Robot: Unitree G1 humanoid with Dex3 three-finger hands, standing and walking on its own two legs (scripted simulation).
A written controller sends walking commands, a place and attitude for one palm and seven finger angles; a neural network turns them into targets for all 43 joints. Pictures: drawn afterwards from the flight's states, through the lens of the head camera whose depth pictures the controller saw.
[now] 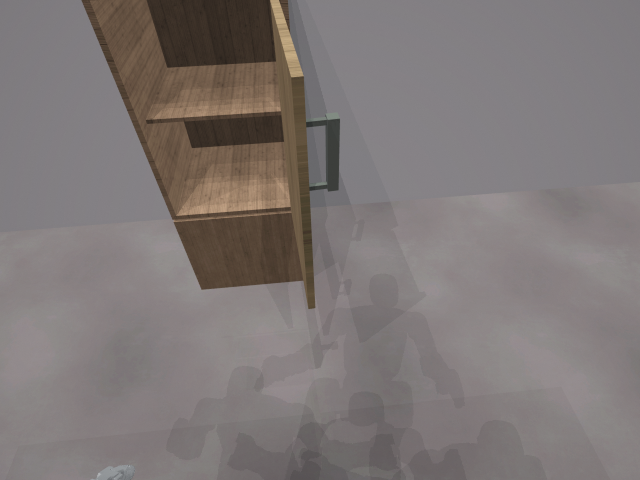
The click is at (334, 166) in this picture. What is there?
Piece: cupboard door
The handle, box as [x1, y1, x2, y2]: [306, 112, 339, 191]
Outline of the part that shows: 337,112 326,113 324,117 306,119 306,126 324,125 326,128 326,181 310,183 310,190 326,188 328,191 338,189 339,117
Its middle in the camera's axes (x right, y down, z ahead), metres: +0.00 -0.15 +0.70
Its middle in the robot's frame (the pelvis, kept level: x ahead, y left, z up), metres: +0.63 +0.03 +0.07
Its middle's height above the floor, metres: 0.84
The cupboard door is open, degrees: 94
